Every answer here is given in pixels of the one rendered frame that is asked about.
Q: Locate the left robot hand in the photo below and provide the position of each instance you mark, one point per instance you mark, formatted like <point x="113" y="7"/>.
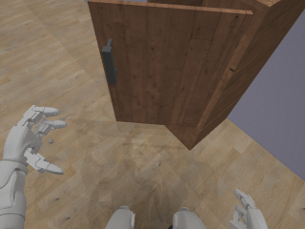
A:
<point x="20" y="138"/>

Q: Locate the robot left shin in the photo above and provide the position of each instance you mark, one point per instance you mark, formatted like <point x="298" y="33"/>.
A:
<point x="124" y="207"/>

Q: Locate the handle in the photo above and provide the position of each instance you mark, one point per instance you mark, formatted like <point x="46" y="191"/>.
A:
<point x="109" y="63"/>

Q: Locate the right robot hand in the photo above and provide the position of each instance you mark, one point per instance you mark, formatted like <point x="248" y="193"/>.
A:
<point x="252" y="218"/>

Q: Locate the cupboard door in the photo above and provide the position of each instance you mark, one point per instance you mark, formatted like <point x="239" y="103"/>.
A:
<point x="169" y="58"/>

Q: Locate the left robot forearm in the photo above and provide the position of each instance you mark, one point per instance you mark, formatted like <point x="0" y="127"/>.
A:
<point x="13" y="202"/>

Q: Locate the robot left thigh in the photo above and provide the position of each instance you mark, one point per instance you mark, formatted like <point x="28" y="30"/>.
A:
<point x="121" y="219"/>

